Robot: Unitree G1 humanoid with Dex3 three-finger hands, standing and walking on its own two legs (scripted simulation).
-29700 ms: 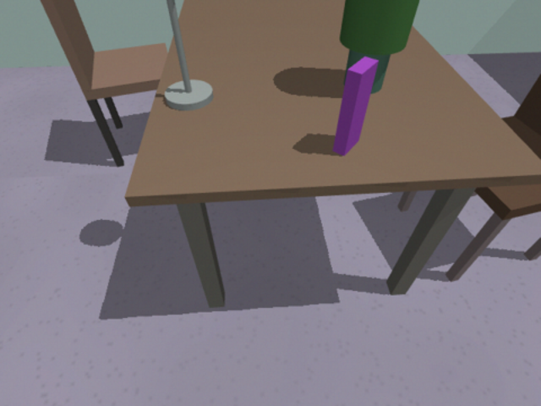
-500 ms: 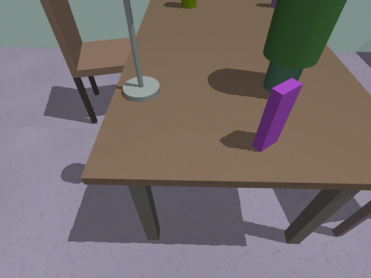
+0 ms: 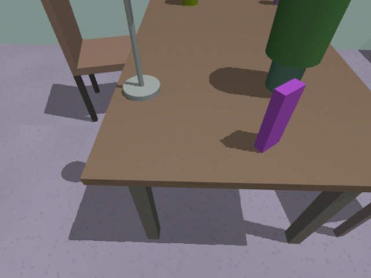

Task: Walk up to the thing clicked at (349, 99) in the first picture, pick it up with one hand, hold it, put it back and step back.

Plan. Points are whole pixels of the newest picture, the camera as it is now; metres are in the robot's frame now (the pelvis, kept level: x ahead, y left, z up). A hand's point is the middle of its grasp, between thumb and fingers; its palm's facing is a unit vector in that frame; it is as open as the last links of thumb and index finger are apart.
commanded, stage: stand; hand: right
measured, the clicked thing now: (276, 119) +0.49 -0.22 +0.07
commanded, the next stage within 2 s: step back in 0.02 s
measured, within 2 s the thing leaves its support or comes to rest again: neither
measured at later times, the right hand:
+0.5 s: hand out of the picture -0.02 -0.24 -0.16, palm faces -0.01 +0.90 -0.43, open 7.4 cm
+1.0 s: hand out of the picture -0.10 -0.24 -0.17, palm faces -0.03 +0.91 -0.40, open 7.4 cm
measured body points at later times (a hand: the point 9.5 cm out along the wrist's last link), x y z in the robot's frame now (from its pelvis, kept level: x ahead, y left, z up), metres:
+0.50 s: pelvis -0.08 +0.04 -0.02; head +0.00 +0.06 +0.42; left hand +0.06 +0.35 -0.15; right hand -0.02 -0.28 -0.13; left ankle -0.06 +0.14 -0.75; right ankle -0.10 -0.11 -0.67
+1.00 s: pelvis -0.18 +0.03 -0.02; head -0.11 +0.03 +0.42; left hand -0.04 +0.34 -0.13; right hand -0.10 -0.29 -0.15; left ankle -0.20 +0.15 -0.74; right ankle -0.14 -0.09 -0.75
